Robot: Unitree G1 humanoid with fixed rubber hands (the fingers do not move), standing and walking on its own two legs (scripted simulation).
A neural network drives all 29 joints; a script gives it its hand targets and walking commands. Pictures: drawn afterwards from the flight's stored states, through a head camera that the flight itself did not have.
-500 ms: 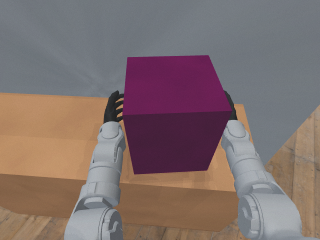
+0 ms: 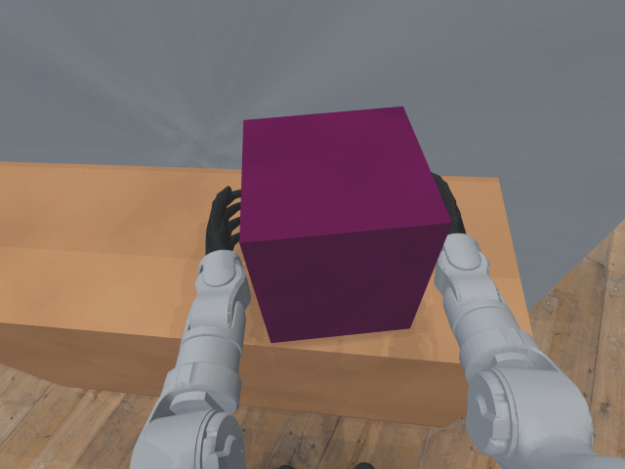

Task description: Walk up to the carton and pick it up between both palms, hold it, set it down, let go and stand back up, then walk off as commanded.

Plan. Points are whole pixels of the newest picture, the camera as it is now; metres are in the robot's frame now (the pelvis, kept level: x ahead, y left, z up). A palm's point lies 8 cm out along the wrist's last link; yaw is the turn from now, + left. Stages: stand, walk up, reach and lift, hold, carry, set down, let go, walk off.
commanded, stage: set down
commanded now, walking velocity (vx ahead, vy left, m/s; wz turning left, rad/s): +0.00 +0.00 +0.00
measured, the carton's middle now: (332, 232) +0.41 +0.05 +0.02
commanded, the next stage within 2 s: none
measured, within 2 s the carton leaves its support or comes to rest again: rests again in 1.28 s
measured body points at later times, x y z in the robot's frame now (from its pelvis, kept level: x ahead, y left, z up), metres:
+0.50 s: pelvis +0.00 +0.01 +0.00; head +0.08 -0.02 +0.44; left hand +0.37 +0.20 +0.02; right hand +0.45 -0.10 +0.01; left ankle +0.00 +0.17 -0.74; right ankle +0.04 -0.05 -0.74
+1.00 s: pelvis -0.01 +0.01 -0.01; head +0.10 -0.02 +0.42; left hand +0.38 +0.20 +0.02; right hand +0.47 -0.09 +0.01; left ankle +0.00 +0.17 -0.74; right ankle +0.04 -0.05 -0.74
